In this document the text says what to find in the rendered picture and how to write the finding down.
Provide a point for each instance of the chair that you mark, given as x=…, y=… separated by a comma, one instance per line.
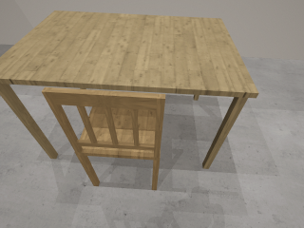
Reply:
x=121, y=124

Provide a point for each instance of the table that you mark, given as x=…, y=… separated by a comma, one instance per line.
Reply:
x=128, y=52

